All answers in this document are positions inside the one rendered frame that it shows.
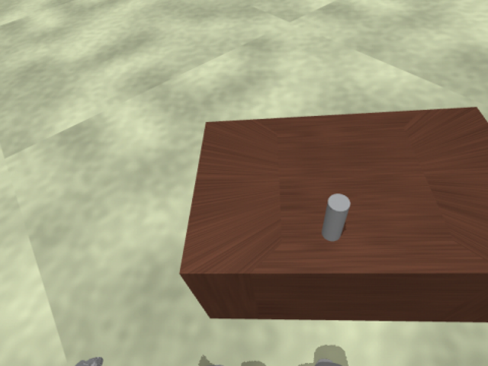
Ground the can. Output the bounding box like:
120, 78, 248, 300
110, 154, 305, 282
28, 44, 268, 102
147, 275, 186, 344
322, 194, 350, 242

